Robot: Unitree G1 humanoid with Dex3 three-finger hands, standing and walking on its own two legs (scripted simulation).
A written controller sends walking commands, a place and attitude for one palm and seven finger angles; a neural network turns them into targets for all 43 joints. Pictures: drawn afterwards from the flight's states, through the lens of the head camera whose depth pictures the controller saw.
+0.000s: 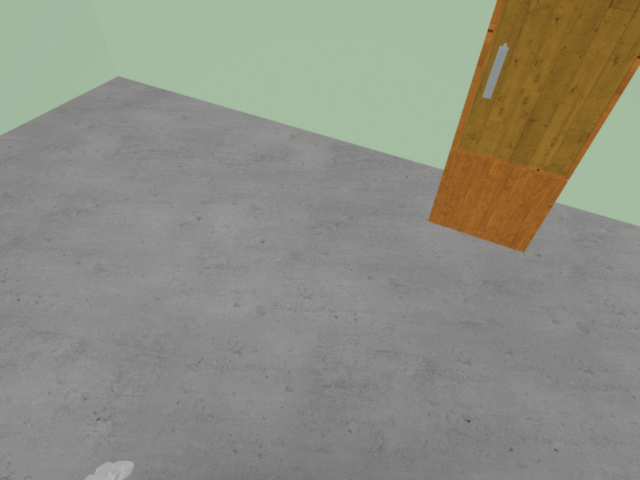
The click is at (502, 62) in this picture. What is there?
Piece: cupboard door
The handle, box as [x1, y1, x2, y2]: [482, 43, 508, 98]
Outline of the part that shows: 505,43 498,49 482,96 483,97 490,98 508,48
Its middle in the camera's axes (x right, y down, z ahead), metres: +0.55 -0.53 +1.21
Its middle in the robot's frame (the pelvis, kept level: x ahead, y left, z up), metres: +1.28 -0.50 -0.04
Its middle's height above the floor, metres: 0.73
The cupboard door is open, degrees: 0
